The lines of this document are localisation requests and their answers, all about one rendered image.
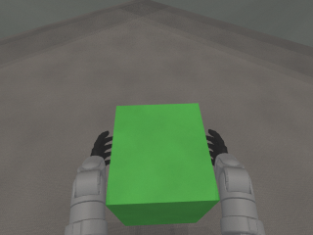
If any left robot forearm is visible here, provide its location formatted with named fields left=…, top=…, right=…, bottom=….
left=64, top=156, right=108, bottom=235

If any robot left hand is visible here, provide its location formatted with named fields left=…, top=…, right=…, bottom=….
left=90, top=131, right=113, bottom=165

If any robot right hand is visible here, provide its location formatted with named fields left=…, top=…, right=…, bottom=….
left=205, top=129, right=228, bottom=165

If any right robot forearm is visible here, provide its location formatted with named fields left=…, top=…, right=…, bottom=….
left=214, top=153, right=266, bottom=235

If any carton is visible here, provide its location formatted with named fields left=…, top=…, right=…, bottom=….
left=106, top=103, right=220, bottom=226

